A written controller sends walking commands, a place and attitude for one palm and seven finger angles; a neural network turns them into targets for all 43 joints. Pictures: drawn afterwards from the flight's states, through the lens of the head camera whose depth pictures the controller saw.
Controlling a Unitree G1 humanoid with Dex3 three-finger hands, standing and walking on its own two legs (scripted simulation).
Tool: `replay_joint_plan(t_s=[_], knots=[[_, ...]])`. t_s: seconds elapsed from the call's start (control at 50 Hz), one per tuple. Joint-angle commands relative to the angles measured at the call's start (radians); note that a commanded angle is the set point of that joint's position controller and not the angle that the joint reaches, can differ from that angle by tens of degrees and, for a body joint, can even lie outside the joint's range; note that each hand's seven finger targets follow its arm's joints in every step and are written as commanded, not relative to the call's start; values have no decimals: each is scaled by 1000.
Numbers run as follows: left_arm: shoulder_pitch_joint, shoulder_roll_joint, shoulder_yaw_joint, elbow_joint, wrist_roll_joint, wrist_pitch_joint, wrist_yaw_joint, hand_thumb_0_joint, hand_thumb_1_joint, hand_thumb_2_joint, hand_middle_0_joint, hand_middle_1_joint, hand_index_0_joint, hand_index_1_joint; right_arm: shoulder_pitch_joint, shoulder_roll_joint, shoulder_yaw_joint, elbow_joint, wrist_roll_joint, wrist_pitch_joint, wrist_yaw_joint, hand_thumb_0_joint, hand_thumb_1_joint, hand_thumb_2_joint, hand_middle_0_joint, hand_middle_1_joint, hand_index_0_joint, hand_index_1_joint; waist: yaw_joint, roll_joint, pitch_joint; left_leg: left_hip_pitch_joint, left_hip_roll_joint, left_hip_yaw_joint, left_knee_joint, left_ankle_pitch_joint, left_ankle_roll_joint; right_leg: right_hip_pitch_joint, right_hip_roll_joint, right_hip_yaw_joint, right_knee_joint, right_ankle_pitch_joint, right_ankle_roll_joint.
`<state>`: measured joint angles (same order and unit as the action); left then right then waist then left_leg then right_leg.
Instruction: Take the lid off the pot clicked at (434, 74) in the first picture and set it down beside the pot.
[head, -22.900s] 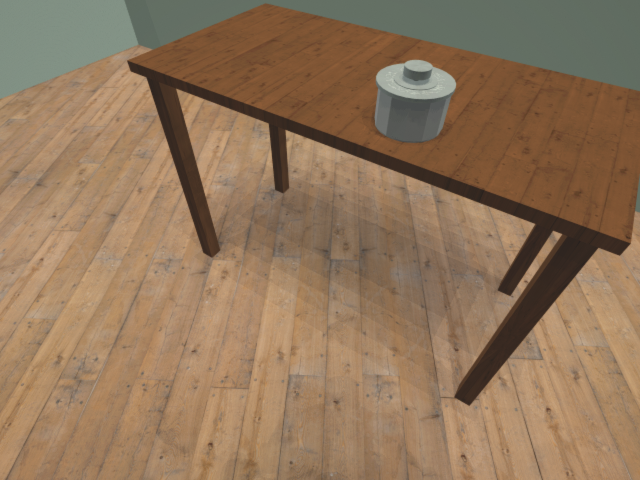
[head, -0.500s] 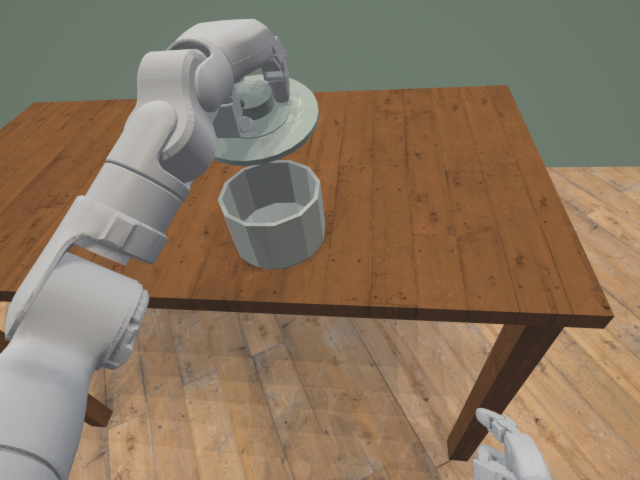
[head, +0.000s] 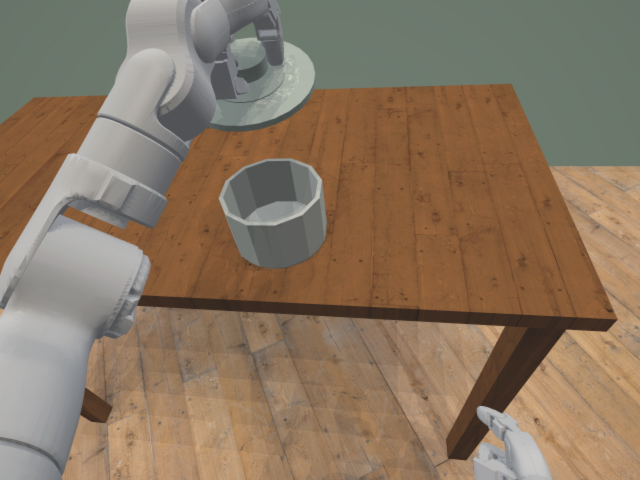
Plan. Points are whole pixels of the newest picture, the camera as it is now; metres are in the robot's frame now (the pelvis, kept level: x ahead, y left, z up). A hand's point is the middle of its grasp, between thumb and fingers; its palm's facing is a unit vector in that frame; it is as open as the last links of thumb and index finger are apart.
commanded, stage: lift the lid straight up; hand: left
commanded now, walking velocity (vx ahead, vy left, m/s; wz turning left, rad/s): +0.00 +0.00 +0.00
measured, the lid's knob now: (242, 61) +0.48 +0.09 +0.30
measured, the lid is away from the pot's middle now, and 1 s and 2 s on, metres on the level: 0.02 0.11 0.21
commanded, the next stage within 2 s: move the lid sideways beside the pot in 0.12 s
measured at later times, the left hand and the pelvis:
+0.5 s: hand (201, 66) +0.45 +0.13 +0.31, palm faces -0.08 -0.04 -1.00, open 8.1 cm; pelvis +0.01 +0.00 +0.00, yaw -1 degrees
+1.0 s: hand (146, 69) +0.45 +0.19 +0.31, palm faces -0.09 -0.02 -1.00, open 8.1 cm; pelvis +0.00 +0.01 +0.00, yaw +1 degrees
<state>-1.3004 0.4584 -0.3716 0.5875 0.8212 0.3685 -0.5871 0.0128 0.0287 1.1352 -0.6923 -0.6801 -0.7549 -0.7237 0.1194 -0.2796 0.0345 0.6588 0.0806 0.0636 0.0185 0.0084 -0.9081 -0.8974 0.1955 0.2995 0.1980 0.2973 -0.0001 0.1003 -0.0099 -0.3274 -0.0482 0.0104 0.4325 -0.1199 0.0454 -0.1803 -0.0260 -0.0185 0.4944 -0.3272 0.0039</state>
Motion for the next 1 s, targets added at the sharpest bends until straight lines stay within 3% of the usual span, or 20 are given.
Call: replay_joint_plan(t_s=[0.0,0.08,0.1,0.16,0.18,0.2,0.26,0.28,0.3,0.38,0.4,0.44,0.48,0.5,0.58,0.6,0.66,0.78,0.84,0.98], knots=[[-626,202,130,-179,43,-3,60,0,411,1281,-871,-791,-920,-819,-117,-94,-33,-152,-2,-52,6,0,-900,-900,200,300,200,300,-9,-143,-419,336,-16,-30,-12,146,27,-57,46,-22,-74,332,-54],[-631,174,127,-197,16,-11,69,0,411,1281,-871,-791,-920,-819,-92,-104,-42,-150,-5,-53,8,0,-900,-900,200,300,200,300,-20,-124,-459,366,-11,-35,4,180,27,-52,40,-24,-69,348,-57],[-682,246,163,-266,52,-15,70,0,411,1281,-871,-791,-920,-819,-113,-92,-38,-166,-8,-64,11,0,-900,-900,200,300,200,300,0,-121,-521,383,-15,-38,-2,205,27,-14,46,-14,-60,372,-59],[-649,283,200,-149,65,4,66,0,411,1281,-871,-791,-920,-819,-110,-96,-34,-147,-10,-58,3,0,-900,-900,200,300,200,300,3,-186,-454,327,-17,-25,-3,185,33,-21,40,-12,-64,389,-54],[-592,279,224,-145,26,-9,70,0,411,1281,-871,-791,-920,-819,-72,-111,-44,-143,-11,-55,6,0,-900,-900,200,300,200,300,-1,-199,-462,326,-15,-28,8,205,35,-3,33,-14,-69,414,-51],[-620,362,273,-160,62,-10,70,0,411,1281,-871,-791,-920,-819,-97,-102,-37,-152,-14,-57,2,0,-900,-900,200,300,200,300,17,-217,-475,308,-17,-20,-9,192,35,26,37,-3,-71,419,-47],[-574,306,220,-55,76,11,62,0,411,1281,-871,-791,-920,-819,-107,-103,-31,-148,-11,-41,-7,0,-900,-900,200,300,200,300,10,-236,-370,264,-15,-10,-14,165,35,-27,32,-14,-77,401,-46],[-521,270,210,-62,45,-4,63,0,411,1281,-871,-791,-920,-819,-79,-116,-44,-146,-9,-38,-1,0,-900,-900,200,300,200,300,-1,-231,-382,280,-13,-12,1,183,35,-24,27,-17,-80,415,-47],[-544,352,258,-132,82,-6,63,0,411,1281,-871,-791,-920,-819,-104,-109,-38,-164,-12,-39,2,0,-900,-900,200,300,200,300,23,-207,-441,292,-11,-10,-10,205,33,17,32,-9,-69,429,-48],[-454,246,183,-224,54,-2,38,0,411,1281,-871,-791,-920,-819,-110,-106,-50,-196,-3,-26,10,0,-900,-900,200,300,200,300,1,-164,-477,355,-13,-8,41,326,43,14,25,-7,-63,524,-48],[-484,318,225,-240,80,4,35,0,411,1281,-871,-791,-920,-819,-127,-101,-44,-197,-1,-21,11,0,-900,-900,200,300,200,300,10,-183,-456,336,-13,-7,26,292,40,8,34,-5,-65,496,-45],[-510,332,221,-212,83,14,27,0,411,1281,-871,-791,-920,-819,-129,-104,-39,-193,3,-17,2,0,-900,-900,200,300,200,300,1,-184,-388,306,-19,-8,24,221,42,-30,35,-13,-69,448,-46],[-538,254,151,-224,43,4,21,0,411,1281,-871,-791,-920,-819,-115,-111,-41,-185,14,-16,-1,0,-900,-900,200,300,200,300,-27,-141,-359,330,-16,-19,20,201,40,-69,37,-25,-83,395,-47],[-603,346,209,-292,66,-2,29,0,411,1281,-871,-791,-920,-819,-119,-105,-40,-187,11,-26,-2,0,-900,-900,200,300,200,300,-10,-117,-404,347,-17,-23,9,192,38,-48,46,-17,-79,380,-47],[-592,324,196,-276,40,-16,32,0,411,1281,-871,-791,-920,-819,-84,-117,-47,-168,7,-38,-9,0,-900,-900,200,300,200,300,-25,-56,-457,403,-15,-44,28,237,36,-58,47,-23,-79,374,-55],[-629,410,251,-306,74,-17,36,0,411,1281,-871,-791,-920,-819,-92,-112,-44,-170,5,-43,-8,0,-900,-900,200,300,200,300,-7,-73,-492,398,-18,-47,18,238,31,-29,54,-15,-72,383,-56],[-619,341,190,-193,78,-12,27,0,411,1281,-871,-791,-920,-819,-101,-111,-38,-155,11,-34,-15,0,-900,-900,200,300,200,300,-24,-101,-408,355,-18,-41,10,179,30,-78,52,-27,-76,344,-56],[-551,304,166,-201,55,-33,27,0,411,1281,-871,-791,-920,-819,-78,-126,-50,-159,9,-28,-2,0,-900,-900,200,300,200,300,-32,-84,-447,376,-13,-51,28,208,27,-88,44,-31,-74,330,-59],[-545,422,254,-120,106,-21,26,0,411,1281,-871,-791,-920,-819,-80,-126,-43,-153,7,-18,-8,0,-900,-900,200,300,200,300,-12,-134,-419,318,-17,-46,16,162,29,-69,49,-30,-74,325,-59],[-520,410,236,-146,78,-58,17,0,411,1281,-871,-791,-920,-819,-45,-137,-52,-163,9,-13,-8,0,-900,-900,200,300,200,300,-26,-102,-437,351,-11,-52,25,204,30,-75,45,-31,-78,324,-57]])
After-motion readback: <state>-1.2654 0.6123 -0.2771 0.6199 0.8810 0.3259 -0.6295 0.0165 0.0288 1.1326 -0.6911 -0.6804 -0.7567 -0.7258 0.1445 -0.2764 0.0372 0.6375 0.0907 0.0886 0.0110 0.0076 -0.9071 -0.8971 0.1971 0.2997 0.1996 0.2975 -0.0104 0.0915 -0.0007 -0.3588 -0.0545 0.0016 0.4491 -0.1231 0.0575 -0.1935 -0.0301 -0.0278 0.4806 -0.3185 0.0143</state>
